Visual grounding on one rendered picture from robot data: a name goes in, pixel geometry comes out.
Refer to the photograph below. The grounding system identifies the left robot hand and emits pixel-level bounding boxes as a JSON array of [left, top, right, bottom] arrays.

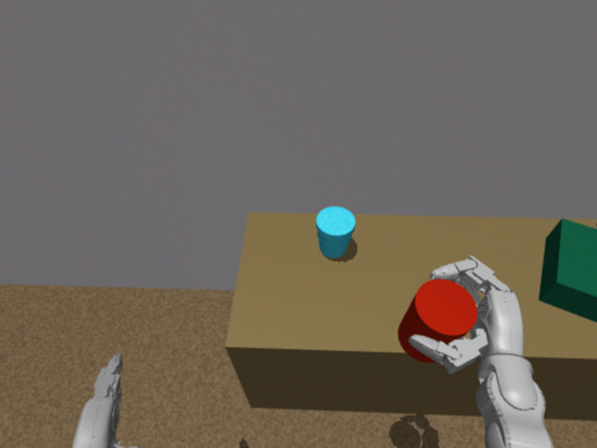
[[72, 354, 139, 448]]

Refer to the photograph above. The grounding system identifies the right robot arm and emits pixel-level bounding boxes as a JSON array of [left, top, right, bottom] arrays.
[[476, 354, 554, 448]]

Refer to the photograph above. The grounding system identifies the right robot hand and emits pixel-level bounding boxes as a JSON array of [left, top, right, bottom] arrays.
[[409, 256, 524, 374]]

